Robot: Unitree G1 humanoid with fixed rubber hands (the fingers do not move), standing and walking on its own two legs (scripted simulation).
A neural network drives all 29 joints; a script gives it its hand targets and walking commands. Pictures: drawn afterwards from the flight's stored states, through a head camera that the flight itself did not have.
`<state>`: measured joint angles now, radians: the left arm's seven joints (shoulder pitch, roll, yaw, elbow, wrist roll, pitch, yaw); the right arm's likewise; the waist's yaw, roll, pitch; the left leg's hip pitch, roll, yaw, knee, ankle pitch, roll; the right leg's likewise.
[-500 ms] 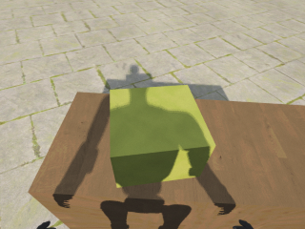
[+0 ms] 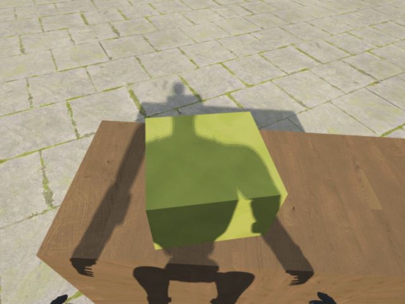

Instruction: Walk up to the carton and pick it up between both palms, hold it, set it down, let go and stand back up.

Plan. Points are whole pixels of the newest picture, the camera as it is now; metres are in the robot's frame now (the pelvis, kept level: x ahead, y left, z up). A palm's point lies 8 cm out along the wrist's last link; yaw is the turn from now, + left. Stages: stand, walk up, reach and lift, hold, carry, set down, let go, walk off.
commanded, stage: stand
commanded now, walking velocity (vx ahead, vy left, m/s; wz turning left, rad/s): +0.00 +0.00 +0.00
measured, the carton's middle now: (205, 176) +0.44 +0.02 -0.06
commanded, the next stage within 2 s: none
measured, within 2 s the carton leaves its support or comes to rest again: neither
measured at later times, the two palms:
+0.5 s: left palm out of the picture +0.07 +0.30 -0.11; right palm out of the picture +0.12 -0.27 -0.11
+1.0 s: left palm out of the picture +0.07 +0.30 -0.11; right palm out of the picture +0.12 -0.27 -0.11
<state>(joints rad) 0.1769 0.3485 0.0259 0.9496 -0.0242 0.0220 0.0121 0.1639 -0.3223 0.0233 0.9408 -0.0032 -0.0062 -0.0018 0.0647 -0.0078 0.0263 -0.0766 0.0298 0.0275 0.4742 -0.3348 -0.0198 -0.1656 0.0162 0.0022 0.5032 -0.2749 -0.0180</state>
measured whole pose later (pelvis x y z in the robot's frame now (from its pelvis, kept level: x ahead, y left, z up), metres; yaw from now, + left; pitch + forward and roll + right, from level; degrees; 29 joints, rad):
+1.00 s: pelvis +0.01 +0.00 +0.00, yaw +0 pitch -3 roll +0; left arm 0.15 0.35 0.03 1.02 -0.02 0.01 0.01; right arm 0.16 -0.32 0.02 0.94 0.00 -0.01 0.00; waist 0.06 -0.01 0.03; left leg -0.08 0.03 0.03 0.45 -0.33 -0.02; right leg -0.17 0.02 0.00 0.49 -0.27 -0.02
